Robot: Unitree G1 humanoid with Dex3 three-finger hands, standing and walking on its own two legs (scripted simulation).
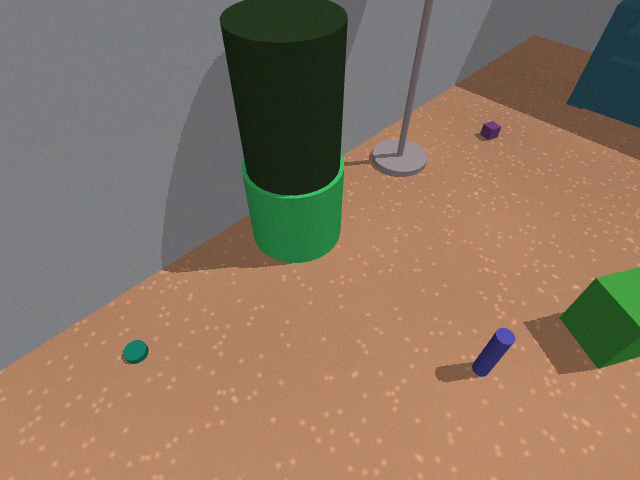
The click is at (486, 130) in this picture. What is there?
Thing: cube
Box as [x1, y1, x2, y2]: [480, 121, 500, 139]
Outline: 493,121 483,124 480,134 487,139 496,137 500,129 500,126
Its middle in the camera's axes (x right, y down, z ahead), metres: +0.95 -0.62 +2.15
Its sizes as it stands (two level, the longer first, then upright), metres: 0.066 0.066 0.066
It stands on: the floor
